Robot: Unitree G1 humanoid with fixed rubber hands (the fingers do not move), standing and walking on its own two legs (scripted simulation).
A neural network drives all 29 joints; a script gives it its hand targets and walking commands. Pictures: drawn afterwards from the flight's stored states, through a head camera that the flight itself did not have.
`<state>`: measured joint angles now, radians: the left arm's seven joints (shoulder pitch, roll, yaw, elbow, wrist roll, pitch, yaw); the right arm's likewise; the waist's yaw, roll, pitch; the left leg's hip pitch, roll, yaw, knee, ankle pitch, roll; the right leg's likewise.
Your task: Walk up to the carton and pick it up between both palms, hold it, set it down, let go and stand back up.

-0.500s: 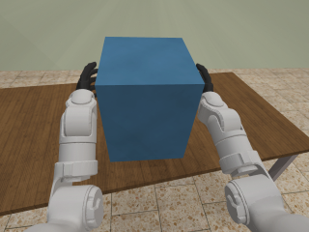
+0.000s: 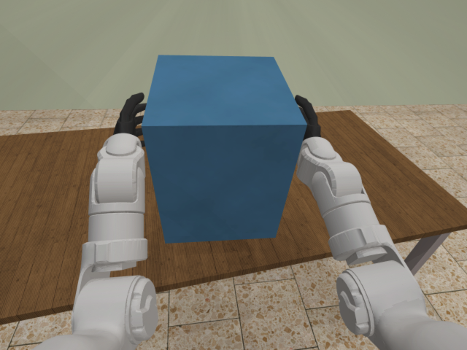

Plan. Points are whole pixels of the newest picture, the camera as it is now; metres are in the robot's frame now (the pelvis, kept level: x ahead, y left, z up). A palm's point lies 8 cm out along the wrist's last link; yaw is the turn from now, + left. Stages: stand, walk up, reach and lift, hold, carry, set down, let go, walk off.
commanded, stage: hold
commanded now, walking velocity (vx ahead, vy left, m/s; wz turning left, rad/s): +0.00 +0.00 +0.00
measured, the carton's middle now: (219, 150) +0.38 +0.01 +0.19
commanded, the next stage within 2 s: none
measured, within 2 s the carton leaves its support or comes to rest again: neither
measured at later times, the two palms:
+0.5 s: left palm (127, 139) +0.36 +0.16 +0.22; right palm (306, 141) +0.36 -0.13 +0.22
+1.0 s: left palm (128, 141) +0.36 +0.16 +0.22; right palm (307, 143) +0.36 -0.14 +0.22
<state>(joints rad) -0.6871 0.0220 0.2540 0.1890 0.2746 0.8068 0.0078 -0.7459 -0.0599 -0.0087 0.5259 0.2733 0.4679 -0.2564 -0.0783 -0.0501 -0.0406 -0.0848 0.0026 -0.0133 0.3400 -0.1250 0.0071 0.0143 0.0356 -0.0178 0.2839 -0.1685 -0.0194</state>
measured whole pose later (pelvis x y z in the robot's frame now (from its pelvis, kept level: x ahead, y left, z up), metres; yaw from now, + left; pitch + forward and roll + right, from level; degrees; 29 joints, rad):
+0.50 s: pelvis +0.00 +0.00 +0.00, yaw +0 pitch -7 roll -1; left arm -0.70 0.03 0.24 0.22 0.27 0.79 0.01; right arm -0.75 -0.06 -0.01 0.54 0.28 0.45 -0.26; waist -0.08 -0.05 -0.05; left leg -0.10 0.00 -0.01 0.35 -0.13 0.01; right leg 0.00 0.03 -0.02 0.28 -0.17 -0.02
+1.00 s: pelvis +0.00 +0.00 +0.00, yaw +0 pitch -7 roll -1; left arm -0.66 0.01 0.24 0.14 0.28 0.82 0.01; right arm -0.72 -0.07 0.01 0.50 0.29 0.46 -0.26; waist -0.08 -0.05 -0.04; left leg -0.08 0.00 -0.01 0.35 -0.14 0.01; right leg 0.02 0.04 -0.01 0.28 -0.17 -0.02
